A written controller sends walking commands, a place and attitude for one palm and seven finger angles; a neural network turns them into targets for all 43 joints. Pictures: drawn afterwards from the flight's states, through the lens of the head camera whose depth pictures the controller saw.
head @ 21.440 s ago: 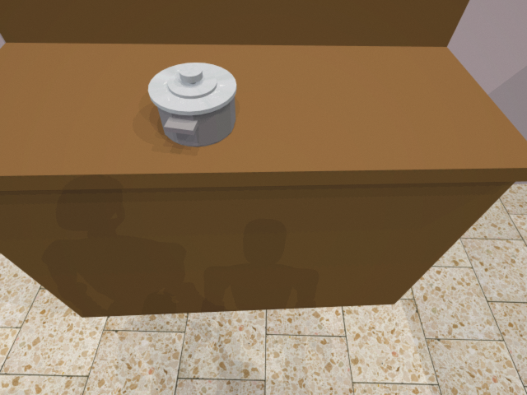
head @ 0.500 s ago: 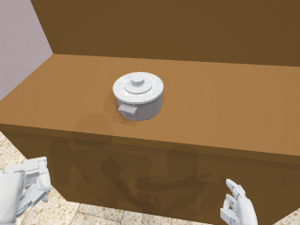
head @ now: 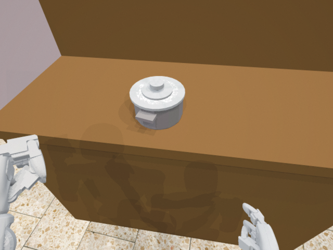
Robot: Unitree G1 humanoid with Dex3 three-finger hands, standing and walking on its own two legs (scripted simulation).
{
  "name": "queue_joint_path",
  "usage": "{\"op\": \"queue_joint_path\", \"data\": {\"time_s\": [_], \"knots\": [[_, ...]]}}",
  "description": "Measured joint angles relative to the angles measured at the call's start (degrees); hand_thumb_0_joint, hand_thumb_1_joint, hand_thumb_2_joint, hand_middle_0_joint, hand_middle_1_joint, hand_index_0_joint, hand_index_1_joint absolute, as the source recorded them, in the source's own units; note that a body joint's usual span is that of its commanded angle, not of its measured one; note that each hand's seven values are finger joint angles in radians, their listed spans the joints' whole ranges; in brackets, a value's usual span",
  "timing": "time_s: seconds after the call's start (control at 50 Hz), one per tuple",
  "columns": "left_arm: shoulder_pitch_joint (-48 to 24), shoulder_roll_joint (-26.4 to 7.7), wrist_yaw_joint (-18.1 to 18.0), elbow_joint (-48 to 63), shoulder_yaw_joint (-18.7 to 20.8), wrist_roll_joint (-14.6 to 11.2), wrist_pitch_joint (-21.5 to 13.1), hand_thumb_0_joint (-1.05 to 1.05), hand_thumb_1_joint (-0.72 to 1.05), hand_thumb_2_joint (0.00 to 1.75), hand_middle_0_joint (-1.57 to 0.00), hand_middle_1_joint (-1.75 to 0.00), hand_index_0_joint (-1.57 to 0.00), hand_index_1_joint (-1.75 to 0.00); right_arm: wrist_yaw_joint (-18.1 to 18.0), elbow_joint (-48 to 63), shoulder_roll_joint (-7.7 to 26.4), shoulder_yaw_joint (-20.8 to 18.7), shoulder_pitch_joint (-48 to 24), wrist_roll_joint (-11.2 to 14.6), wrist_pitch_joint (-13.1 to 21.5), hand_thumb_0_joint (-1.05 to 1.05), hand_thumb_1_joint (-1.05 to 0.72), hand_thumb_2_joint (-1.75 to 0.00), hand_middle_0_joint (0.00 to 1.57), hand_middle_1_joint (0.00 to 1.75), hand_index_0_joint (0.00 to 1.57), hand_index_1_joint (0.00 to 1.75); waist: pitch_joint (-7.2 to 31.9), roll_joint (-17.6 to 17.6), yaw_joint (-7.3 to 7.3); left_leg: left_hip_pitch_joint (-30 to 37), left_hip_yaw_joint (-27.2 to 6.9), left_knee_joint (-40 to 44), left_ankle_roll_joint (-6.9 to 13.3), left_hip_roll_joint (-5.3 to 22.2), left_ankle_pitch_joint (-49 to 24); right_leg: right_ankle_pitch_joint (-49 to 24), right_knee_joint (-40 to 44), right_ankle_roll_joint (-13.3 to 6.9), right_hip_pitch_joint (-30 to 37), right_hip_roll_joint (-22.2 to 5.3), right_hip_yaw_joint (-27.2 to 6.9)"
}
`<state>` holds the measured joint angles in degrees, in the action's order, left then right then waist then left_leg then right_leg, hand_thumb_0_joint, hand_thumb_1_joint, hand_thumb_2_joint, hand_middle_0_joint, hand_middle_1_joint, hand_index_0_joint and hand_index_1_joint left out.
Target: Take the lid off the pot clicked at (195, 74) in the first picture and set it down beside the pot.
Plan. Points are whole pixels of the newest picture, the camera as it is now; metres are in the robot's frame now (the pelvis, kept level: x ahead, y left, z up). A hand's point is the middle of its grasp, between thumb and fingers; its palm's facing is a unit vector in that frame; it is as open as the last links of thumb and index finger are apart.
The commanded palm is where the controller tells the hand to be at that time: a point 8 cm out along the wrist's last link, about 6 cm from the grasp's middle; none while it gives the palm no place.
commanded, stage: reach forward and open the fingers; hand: left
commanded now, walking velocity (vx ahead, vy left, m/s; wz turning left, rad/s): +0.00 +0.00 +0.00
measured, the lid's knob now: (156, 84) +0.50 +0.10 +0.16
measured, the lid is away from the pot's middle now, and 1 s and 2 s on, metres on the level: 0.00 0.00 0.00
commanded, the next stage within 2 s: move the open hand above the knob in 1.08 s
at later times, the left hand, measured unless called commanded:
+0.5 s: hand (38, 161) +0.20 +0.26 +0.18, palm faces -0.04 +0.04 -1.00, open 4.1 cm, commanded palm +0.18 +0.26 +0.25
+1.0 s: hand (58, 138) +0.24 +0.24 +0.20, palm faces -0.08 +0.05 -1.00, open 9.8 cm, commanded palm +0.22 +0.25 +0.28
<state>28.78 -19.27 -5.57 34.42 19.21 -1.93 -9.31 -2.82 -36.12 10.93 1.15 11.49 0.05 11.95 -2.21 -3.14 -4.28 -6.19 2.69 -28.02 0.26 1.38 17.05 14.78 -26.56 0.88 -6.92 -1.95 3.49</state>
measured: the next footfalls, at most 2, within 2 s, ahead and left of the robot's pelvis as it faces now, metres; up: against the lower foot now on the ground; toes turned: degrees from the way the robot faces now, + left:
none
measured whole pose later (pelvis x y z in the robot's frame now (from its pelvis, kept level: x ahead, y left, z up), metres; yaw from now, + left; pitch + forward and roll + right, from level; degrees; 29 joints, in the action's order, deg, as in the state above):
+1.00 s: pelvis -0.04 +0.00 +0.00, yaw +1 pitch -2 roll +1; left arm -8.1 -43.0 25.4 13.1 4.8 39.9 2.9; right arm -0.7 -32.2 17.6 1.2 8.8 3.3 0.5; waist -0.6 -7.6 -3.3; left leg -12.3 2.0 -24.9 0.6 -0.2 10.8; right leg 10.6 -26.5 0.6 -14.0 -3.5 4.1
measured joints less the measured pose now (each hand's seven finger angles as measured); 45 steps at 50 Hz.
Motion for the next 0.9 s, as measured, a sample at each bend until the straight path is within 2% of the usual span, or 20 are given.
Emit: {"op": "queue_joint_path", "data": {"time_s": [0.04, 0.12, 0.18, 0.22, 0.26, 0.34, 0.46, 0.54, 0.6, 0.7, 0.78, 0.84, 0.9], "knots": [[-0.7, -2.5, -1.6, 1.5, -0.4, 9.9, 3.1, 0.02, 0.88, 0.90, -1.31, -1.50, -1.31, -1.50, 0.6, 1.1, 0.8, 0.2, 0.7, -0.7, -2.2, 0.01, -0.90, -0.89, 0.20, 0.30, 0.20, 0.30, 1.3, 0.2, -0.36, -1.7, 0.1, -0.5, 0.0, -0.1, 0.0, 0.2, -1.0, 0.0, -2.0, -0.2, -0.2], [-2.3, -8.5, -2.8, 3.3, -1.8, 24.3, 9.2, 0.02, 0.85, 0.93, -1.30, -1.45, -1.30, -1.45, 2.3, 3.3, 2.6, -0.1, -0.4, -0.7, -7.4, 0.01, -0.90, -0.89, 0.20, 0.30, 0.20, 0.30, 1.5, -0.5, -0.79, -4.5, 0.3, -1.6, 0.0, -0.5, 0.0, 0.8, -3.2, -0.1, -5.3, -0.6, -0.4], [-2.3, -13.3, -1.3, 2.8, -2.0, 32.2, 13.0, 0.01, 0.80, 0.96, -1.29, -1.39, -1.29, -1.39, 3.0, 4.6, 3.9, -0.2, -2.3, -0.2, -11.5, 0.01, -0.90, -0.89, 0.20, 0.30, 0.20, 0.30, 1.1, -1.7, -1.00, -5.8, 0.6, -2.0, 0.0, -0.3, -0.2, 0.5, -3.7, -0.2, -6.8, -0.5, -0.7], [-2.9, -16.5, 0.7, 1.6, -2.5, 36.0, 14.7, 0.01, 0.75, 0.99, -1.28, -1.34, -1.28, -1.34, 3.2, 4.9, 4.6, -0.3, -3.3, 0.3, -13.3, 0.01, -0.90, -0.89, 0.20, 0.30, 0.20, 0.30, 1.4, -2.6, -1.17, -6.6, 0.5, -2.1, 0.0, -0.3, -0.4, 0.3, -3.6, -0.2, -7.5, -0.4, -0.6], [-4.3, -18.8, 3.2, -0.6, -3.2, 38.7, 15.7, 0.01, 0.70, 1.03, -1.27, -1.28, -1.27, -1.28, 3.1, 4.8, 5.3, -0.3, -4.2, 0.9, -14.3, 0.01, -0.90, -0.89, 0.20, 0.30, 0.20, 0.30, 1.9, -3.4, -1.26, -7.1, 0.2, -1.8, 0.0, -0.3, -0.7, 0.1, -3.3, -0.2, -7.7, -0.5, -0.3], [-7.4, -21.4, 9.4, -5.2, -4.6, 40.5, 16.3, 0.01, 0.59, 1.10, -1.24, -1.15, -1.25, -1.15, 2.8, 4.3, 6.1, -0.5, -5.5, 2.1, -14.4, 0.01, -0.90, -0.89, 0.20, 0.30, 0.20, 0.30, 2.9, -4.8, -1.23, -7.1, -0.6, -0.8, 0.0, -0.5, -1.5, -0.4, -2.1, -0.2, -7.4, -0.6, 0.5], [-12.5, -22.6, 18.2, -8.0, -7.5, 40.4, 14.9, 0.01, 0.40, 1.22, -1.19, -0.95, -1.19, -0.95, 2.0, 3.9, 6.7, -0.7, -5.8, 2.5, -12.6, 0.01, -0.91, -0.89, 0.20, 0.30, 0.19, 0.30, 3.8, -5.6, -1.08, -6.0, -1.8, 1.2, 0.0, -0.9, -2.7, -1.2, 0.0, -0.2, -5.7, -0.9, 1.7], [-16.8, -25.3, 23.0, -10.5, -8.1, 40.6, 13.6, 0.01, 0.26, 1.31, -1.15, -0.81, -1.15, -0.81, 1.6, 3.9, 6.6, -0.3, -5.9, 2.7, -12.4, 0.01, -0.91, -0.89, 0.20, 0.30, 0.19, 0.30, 3.4, -5.4, -0.91, -5.6, -2.2, 2.1, -0.2, -0.9, -3.6, -1.9, 0.9, -0.4, -5.1, -0.8, 2.2], [-20.8, -25.7, 25.7, -12.7, -8.3, 40.3, 13.6, 0.00, 0.15, 1.37, -1.12, -0.70, -1.12, -0.70, 1.7, 4.2, 6.7, -0.2, -5.8, 2.9, -12.2, 0.01, -0.91, -0.89, 0.20, 0.30, 0.19, 0.30, 2.6, -5.3, -0.68, -5.6, -2.4, 2.6, -0.2, -0.9, -4.2, -2.5, 1.4, -0.5, -5.0, -0.8, 2.4], [-24.8, -25.0, 28.9, -13.7, -9.7, 39.9, 12.7, 0.00, -0.02, 1.47, -1.05, -0.53, -1.06, -0.53, 1.8, 4.4, 6.8, -0.2, -5.1, 2.8, -11.7, 0.01, -0.91, -0.89, 0.20, 0.30, 0.20, 0.30, 2.0, -5.3, -0.23, -5.8, -2.0, 3.2, -0.1, -1.1, -5.1, -3.4, 1.7, -0.4, -5.5, -0.9, 2.0], [-29.2, -26.5, 30.1, -16.6, -11.1, 40.4, 11.3, 0.00, -0.16, 1.56, -1.00, -0.38, -1.00, -0.39, 1.6, 3.8, 6.6, 0.0, -4.3, 2.8, -11.7, 0.01, -0.91, -0.89, 0.20, 0.30, 0.20, 0.30, 1.7, -4.9, 0.14, -5.9, -1.8, 3.3, 0.0, -1.2, -5.6, -3.7, 1.4, -0.5, -5.9, -1.1, 1.8], [-33.0, -26.9, 30.5, -19.8, -10.9, 40.2, 11.6, 0.00, -0.25, 1.62, -0.96, -0.28, -0.97, -0.28, 1.8, 3.8, 6.5, 0.0, -3.6, 3.0, -11.7, 0.01, -0.91, -0.89, 0.20, 0.30, 0.20, 0.30, 1.6, -4.6, 0.41, -6.0, -1.6, 3.3, 0.0, -1.3, -5.9, -3.9, 1.1, -0.5, -6.2, -1.2, 1.6], [-35.0, -25.2, 30.6, -21.3, -10.9, 39.9, 12.8, 0.00, -0.32, 1.66, -0.93, -0.20, -0.93, -0.21, 2.2, 4.0, 6.7, -0.1, -2.9, 3.3, -11.6, 0.01, -0.91, -0.89, 0.20, 0.30, 0.20, 0.30, 1.8, -4.6, 0.68, -6.2, -1.3, 3.2, 0.1, -1.4, -6.1, -4.1, 0.8, -0.4, -6.7, -1.3, 1.2]]}}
